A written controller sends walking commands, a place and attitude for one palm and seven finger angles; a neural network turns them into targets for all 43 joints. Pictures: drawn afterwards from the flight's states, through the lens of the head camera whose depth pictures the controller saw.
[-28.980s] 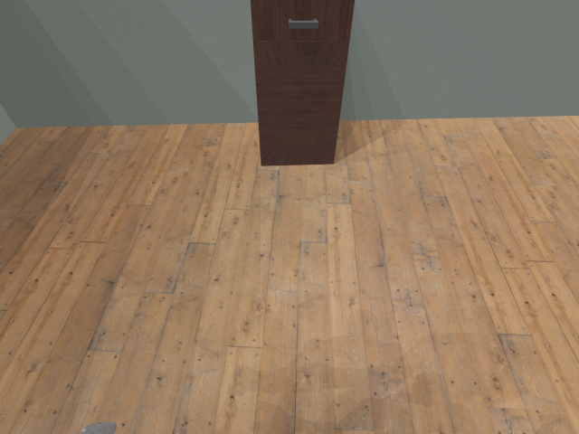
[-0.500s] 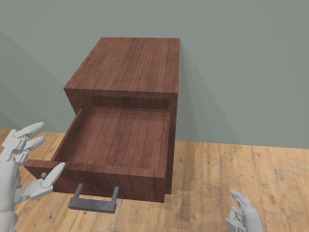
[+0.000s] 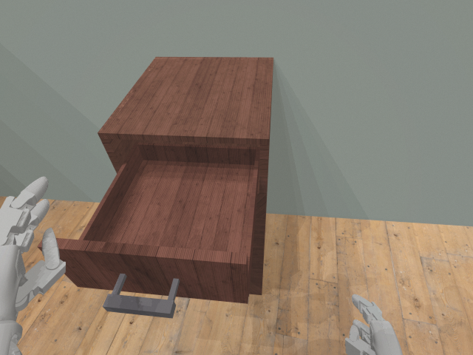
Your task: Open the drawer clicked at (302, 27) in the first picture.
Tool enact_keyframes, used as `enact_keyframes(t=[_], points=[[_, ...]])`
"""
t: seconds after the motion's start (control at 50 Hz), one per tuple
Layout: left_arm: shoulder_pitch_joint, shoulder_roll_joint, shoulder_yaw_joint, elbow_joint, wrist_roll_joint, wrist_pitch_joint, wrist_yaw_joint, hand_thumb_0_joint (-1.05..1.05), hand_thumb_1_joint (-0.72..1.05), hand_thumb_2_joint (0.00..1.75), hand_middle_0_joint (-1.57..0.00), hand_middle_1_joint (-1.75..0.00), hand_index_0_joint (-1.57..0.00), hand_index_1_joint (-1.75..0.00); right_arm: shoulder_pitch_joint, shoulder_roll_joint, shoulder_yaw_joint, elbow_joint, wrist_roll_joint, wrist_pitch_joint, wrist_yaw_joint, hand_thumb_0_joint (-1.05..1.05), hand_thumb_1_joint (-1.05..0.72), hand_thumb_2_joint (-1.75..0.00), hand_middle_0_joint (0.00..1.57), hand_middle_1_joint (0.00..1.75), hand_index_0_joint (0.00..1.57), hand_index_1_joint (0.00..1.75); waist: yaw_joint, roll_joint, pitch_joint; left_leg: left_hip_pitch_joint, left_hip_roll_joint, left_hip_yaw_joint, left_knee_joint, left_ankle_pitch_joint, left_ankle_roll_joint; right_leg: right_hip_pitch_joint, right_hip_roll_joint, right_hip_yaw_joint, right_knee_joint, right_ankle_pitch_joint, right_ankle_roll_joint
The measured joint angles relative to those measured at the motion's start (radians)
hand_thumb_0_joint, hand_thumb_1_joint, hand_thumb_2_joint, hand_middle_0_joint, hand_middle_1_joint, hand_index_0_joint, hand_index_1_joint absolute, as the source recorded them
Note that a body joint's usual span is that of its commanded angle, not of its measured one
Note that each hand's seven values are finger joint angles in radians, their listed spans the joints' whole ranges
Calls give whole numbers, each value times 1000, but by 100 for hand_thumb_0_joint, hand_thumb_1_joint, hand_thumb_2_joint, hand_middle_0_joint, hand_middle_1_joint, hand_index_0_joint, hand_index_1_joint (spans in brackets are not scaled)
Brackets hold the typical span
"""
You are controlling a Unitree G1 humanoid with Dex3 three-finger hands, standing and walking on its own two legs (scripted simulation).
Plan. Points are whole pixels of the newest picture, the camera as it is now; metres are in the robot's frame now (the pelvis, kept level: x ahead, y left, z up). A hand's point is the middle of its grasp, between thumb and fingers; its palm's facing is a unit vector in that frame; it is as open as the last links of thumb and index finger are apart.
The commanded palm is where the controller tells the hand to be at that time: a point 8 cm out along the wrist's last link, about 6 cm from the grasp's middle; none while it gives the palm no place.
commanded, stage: step back with the hand held close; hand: left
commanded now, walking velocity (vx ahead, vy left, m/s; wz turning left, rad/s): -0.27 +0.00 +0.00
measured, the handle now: (144, 293) +0.22 +0.20 -0.02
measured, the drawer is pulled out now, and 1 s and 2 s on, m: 0.30 0.30 0.30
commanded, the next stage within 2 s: stop stepping back and stand still in 1.10 s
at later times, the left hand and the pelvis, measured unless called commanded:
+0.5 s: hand (39, 287) +0.15 +0.26 +0.15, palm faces +0.29 -0.80 -0.52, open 7.4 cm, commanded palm +0.09 +0.30 +0.17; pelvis -0.04 +0.02 -0.01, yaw -2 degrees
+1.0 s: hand out of the picture +0.08 +0.26 +0.16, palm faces +0.34 -0.81 -0.48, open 7.4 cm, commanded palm +0.02 +0.29 +0.17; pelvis -0.12 +0.02 -0.01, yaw -1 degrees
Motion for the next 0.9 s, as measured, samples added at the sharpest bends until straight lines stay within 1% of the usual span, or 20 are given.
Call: enact_keyframes(t=[0.06, 0.12, 0.18, 0.24, 0.32, 0.4, 0.46, 0.52, 0.58, 0.62, 0.64, 0.66, 0.7, 0.76, 0.78, 0.82, 0.84, 0.86, 0.88, 0.9], points=[[1, 9, 42, -2, 13, -40, 0, 1, 88, 90, -21, -31, -21, -31, -4, -6, -3, -10, -2, 9, 10, 1, -90, -90, 21, 30, 20, 30, -11, 0, 3, -34, 11, 2, 13, -1, -1, -24, 11, 2, -14, 17, -2], [16, 9, 51, -13, 20, -60, 0, 1, 89, 90, -21, -31, -21, -31, -11, -16, -14, -21, 0, 25, 18, 1, -90, -90, 21, 30, 20, 30, -24, -7, 11, -59, 13, 12, 12, 6, 1, -54, 12, 12, -11, 27, 2], [42, 15, 38, -30, 26, -62, -2, 1, 89, 90, -21, -31, -21, -31, -18, -24, -30, -31, 2, 41, 17, 1, -90, -90, 21, 30, 20, 30, -40, -18, 20, -78, 8, 24, 7, 16, 6, -84, 6, 22, 3, 29, 8], [70, 34, 32, -55, 29, -59, -3, 1, 89, 90, -21, -31, -21, -31, -23, -26, -43, -43, 5, 58, 13, 1, -90, -90, 21, 30, 20, 30, -54, -34, 28, -99, 3, 32, 10, 23, 11, -113, -1, 28, 22, 28, 14], [100, 73, 52, -94, 27, -59, 4, 1, 89, 90, -21, -31, -22, -31, -25, -19, -51, -58, 7, 72, 6, 1, -90, -90, 20, 30, 20, 30, -66, -57, 34, -126, -6, 37, 21, 30, 18, -149, -9, 30, 52, 25, 22], [117, 98, 80, -130, 25, -60, 15, 1, 89, 90, -21, -31, -22, -31, -23, -7, -48, -70, 3, 70, 3, 1, -90, -90, 20, 30, 20, 30, -66, -76, 31, -154, -14, 41, 40, 35, 25, -185, -18, 31, 90, 21, 29], [120, 98, 92, -147, 25, -61, 25, 1, 89, 90, -21, -31, -22, -31, -22, 5, -39, -75, -5, 58, 2, 1, -90, -90, 20, 30, 20, 30, -60, -86, 27, -174, -23, 46, 58, 38, 30, -215, -26, 34, 131, 11, 33], [113, 81, 90, -154, 30, -59, 36, 1, 89, 90, -21, -31, -22, -31, -20, 16, -27, -78, -18, 39, 0, 1, -90, -90, 20, 30, 20, 30, -51, -89, 25, -195, -29, 50, 84, 38, 33, -245, -34, 34, 180, -7, 37], [98, 56, 80, -157, 40, -55, 51, 1, 89, 90, -21, -31, -21, -31, -15, 25, -13, -75, -37, 16, -6, 1, -90, -90, 21, 30, 20, 30, -45, -78, 28, -217, -26, 45, 117, 35, 32, -268, -31, 26, 221, -44, 39], [92, 37, 73, -158, 42, -54, 61, 1, 89, 90, -21, -31, -21, -31, -8, 30, -5, -71, -45, 3, -9, 1, -90, -90, 21, 30, 20, 30, -44, -66, 28, -234, -20, 36, 144, 32, 27, -275, -25, 15, 227, -32, 36], [91, 32, 71, -160, 44, -53, 65, 1, 89, 90, -21, -31, -21, -31, -4, 32, -1, -68, -48, -1, -9, 1, -90, -90, 21, 30, 20, 30, -43, -61, 27, -245, -17, 32, 160, 28, 24, -277, -22, 10, 224, -1, 30], [89, 25, 67, -161, 45, -54, 68, 1, 89, 90, -21, -31, -21, -31, 1, 32, 1, -63, -50, -2, -10, 1, -90, -90, 21, 30, 20, 30, -44, -55, 23, -258, -11, 27, 180, 15, 20, -281, -17, 3, 224, 13, 23], [78, 12, 55, -154, 45, -59, 70, 1, 89, 90, -21, -31, -21, -31, 14, 32, 0, -47, -44, 0, -4, 1, -90, -90, 21, 30, 20, 30, -45, -52, 11, -286, -8, 15, 240, -88, 5, -288, -14, -8, 219, 14, 13], [58, 2, 41, -135, 41, -67, 66, 1, 89, 90, -21, -31, -21, -31, 29, 30, -7, -11, -33, 10, 10, 1, -90, -90, 21, 30, 21, 30, -50, -80, -1, -285, -15, 10, 350, -168, -13, -282, -31, -8, 196, 28, 10], [54, 3, 41, -131, 41, -71, 64, 1, 88, 90, -21, -31, -21, -31, 33, 28, -7, -4, -30, 14, 12, 1, -90, -90, 21, 30, 21, 30, -55, -93, -2, -262, -11, 14, 336, -175, -14, -278, -39, -6, 185, 37, 13], [53, 14, 48, -132, 41, -77, 61, 1, 88, 90, -21, -31, -21, -31, 40, 20, -5, -3, -27, 20, 12, 1, -90, -90, 21, 30, 21, 30, -68, -108, -4, -193, 10, 20, 208, -130, -12, -280, -47, -9, 171, 52, 20], [52, 24, 53, -138, 41, -79, 60, 1, 88, 90, -21, -31, -21, -31, 41, 11, -10, -9, -27, 19, 11, 1, -90, -90, 21, 30, 21, 30, -77, -103, -2, -168, 27, 18, 133, -49, -5, -288, -45, -19, 172, 57, 25], [45, 38, 60, -141, 41, -81, 59, 1, 88, 90, -21, -31, -21, -31, 34, 9, -17, -8, -27, 19, 10, 1, -90, -90, 21, 30, 20, 30, -81, -110, 11, -174, 25, 22, 121, 12, -5, -295, -52, -21, 177, 61, 29], [44, 53, 71, -142, 39, -86, 57, 1, 88, 90, -21, -31, -21, -31, 25, 11, -22, -6, -24, 18, 11, 1, -90, -90, 21, 30, 20, 30, -75, -123, 23, -178, 20, 33, 124, 24, -8, -306, -57, -11, 192, 45, 36], [50, 65, 84, -143, 38, -89, 55, 1, 88, 90, -21, -31, -21, -31, 19, 13, -26, -9, -25, 16, 13, 1, -90, -90, 21, 30, 20, 30, -71, -130, 27, -184, 21, 43, 127, 19, -10, -320, -57, -2, 227, -6, 44]])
